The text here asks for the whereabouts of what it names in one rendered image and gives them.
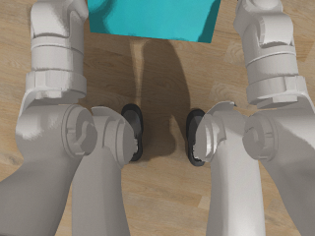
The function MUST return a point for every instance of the right robot upper arm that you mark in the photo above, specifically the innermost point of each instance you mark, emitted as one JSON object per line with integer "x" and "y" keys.
{"x": 284, "y": 141}

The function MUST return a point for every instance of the right robot thigh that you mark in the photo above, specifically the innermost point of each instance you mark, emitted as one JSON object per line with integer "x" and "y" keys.
{"x": 236, "y": 204}

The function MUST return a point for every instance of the left robot upper arm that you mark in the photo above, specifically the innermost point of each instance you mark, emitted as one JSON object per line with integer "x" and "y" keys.
{"x": 53, "y": 139}

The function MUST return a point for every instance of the left robot foot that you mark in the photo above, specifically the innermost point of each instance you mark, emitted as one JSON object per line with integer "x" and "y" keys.
{"x": 133, "y": 114}

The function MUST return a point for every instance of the carton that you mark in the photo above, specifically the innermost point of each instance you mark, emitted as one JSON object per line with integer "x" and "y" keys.
{"x": 186, "y": 20}

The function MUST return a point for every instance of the robot right forearm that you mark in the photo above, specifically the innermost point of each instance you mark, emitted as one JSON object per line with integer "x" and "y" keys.
{"x": 270, "y": 57}

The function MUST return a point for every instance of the robot left forearm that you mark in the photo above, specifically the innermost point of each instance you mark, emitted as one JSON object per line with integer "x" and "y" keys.
{"x": 57, "y": 54}

